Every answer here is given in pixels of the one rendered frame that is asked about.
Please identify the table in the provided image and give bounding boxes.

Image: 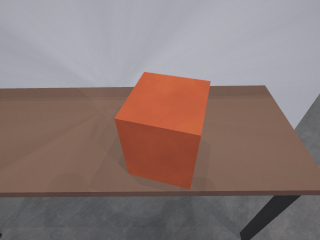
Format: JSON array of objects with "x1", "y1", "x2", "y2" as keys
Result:
[{"x1": 0, "y1": 85, "x2": 320, "y2": 240}]

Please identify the carton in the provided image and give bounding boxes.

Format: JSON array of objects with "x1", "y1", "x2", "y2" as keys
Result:
[{"x1": 114, "y1": 72, "x2": 211, "y2": 190}]

